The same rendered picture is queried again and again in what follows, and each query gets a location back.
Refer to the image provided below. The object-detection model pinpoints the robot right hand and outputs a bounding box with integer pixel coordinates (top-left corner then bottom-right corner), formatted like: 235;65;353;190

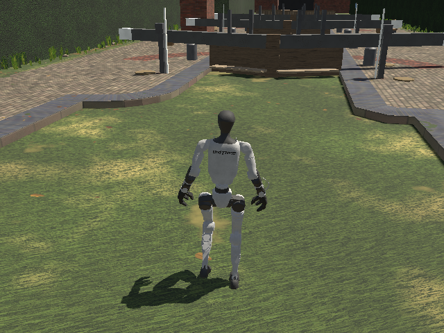
251;195;267;212

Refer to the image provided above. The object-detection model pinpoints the robot right forearm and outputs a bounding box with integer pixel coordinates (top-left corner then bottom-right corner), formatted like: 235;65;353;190
251;169;266;197

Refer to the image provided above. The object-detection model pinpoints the robot right upper arm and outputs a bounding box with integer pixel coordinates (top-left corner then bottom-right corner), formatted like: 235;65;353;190
239;141;258;180

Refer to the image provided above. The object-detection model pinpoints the robot left upper arm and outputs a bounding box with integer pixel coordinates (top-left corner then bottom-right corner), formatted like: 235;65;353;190
189;139;210;177

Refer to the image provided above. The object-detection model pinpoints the robot left shin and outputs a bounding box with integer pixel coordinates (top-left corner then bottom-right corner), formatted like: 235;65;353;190
201;221;213;269

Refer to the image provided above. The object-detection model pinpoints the robot left hand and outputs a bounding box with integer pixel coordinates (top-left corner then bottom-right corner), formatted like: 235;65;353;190
178;190;194;206

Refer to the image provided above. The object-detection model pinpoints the robot left forearm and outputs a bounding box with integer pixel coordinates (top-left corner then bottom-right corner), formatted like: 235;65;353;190
180;166;196;193

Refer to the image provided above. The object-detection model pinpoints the robot torso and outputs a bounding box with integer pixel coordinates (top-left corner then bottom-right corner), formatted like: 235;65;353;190
208;138;241;208

